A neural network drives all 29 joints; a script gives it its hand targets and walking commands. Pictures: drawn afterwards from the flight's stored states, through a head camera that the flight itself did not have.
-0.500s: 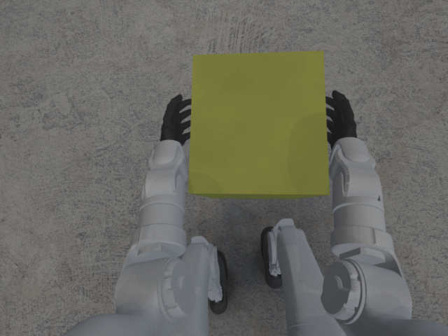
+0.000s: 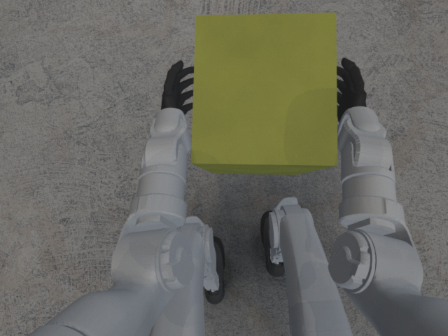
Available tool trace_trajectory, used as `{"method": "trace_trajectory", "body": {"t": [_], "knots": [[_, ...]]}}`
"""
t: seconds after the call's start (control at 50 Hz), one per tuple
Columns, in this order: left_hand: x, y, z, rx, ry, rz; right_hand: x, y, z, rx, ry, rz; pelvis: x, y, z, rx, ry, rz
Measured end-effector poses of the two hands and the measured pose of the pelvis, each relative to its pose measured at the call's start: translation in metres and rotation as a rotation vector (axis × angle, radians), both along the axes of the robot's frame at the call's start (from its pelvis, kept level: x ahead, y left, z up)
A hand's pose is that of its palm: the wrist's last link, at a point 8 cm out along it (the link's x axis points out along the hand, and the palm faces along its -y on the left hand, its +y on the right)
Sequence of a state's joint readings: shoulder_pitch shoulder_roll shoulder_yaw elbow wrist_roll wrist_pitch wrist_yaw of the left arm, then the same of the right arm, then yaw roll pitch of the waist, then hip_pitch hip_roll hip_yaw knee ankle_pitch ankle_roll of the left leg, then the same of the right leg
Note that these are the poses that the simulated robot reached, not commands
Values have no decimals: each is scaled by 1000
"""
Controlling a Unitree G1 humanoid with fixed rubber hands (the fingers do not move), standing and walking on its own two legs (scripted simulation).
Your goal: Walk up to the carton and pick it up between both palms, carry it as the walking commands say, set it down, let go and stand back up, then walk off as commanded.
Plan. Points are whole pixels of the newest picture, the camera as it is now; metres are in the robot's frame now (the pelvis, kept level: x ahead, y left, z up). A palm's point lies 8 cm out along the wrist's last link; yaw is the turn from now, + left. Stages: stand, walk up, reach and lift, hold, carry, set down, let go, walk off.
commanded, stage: set down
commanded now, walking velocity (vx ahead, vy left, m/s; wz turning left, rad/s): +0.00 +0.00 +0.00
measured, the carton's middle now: (258, 114) +0.47 -0.09 -0.15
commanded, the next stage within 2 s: none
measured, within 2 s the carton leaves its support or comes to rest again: rests again in 1.84 s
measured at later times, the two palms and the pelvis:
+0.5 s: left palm (187, 112) +0.50 +0.05 -0.16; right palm (332, 111) +0.46 -0.24 -0.17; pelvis -0.01 -0.01 -0.07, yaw +1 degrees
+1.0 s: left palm (197, 116) +0.52 +0.05 -0.26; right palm (320, 114) +0.48 -0.24 -0.26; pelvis -0.02 -0.01 -0.13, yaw +1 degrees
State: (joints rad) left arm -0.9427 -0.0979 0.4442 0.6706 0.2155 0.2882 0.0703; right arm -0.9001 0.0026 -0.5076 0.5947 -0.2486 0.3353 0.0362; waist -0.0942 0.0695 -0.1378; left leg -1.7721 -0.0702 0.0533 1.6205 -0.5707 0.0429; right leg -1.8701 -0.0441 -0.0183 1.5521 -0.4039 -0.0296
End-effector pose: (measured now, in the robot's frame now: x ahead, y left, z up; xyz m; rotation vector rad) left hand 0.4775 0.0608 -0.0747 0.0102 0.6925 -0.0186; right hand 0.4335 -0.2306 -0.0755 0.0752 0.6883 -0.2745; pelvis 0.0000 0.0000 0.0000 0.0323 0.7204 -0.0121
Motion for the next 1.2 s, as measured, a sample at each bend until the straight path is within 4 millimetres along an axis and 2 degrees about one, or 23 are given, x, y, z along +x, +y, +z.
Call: {"method": "trace_trajectory", "body": {"t": [0.7, 1.2], "knots": [[32, -12, -125, 22, 1, 14, 34, -11, -130, -13, 12, 25, -18, -6, -95, 15, 44, 6], [49, -15, -214, 32, 11, 11, 57, -15, -217, -31, 35, 56, -22, -5, -148, 11, -14, 16]]}}
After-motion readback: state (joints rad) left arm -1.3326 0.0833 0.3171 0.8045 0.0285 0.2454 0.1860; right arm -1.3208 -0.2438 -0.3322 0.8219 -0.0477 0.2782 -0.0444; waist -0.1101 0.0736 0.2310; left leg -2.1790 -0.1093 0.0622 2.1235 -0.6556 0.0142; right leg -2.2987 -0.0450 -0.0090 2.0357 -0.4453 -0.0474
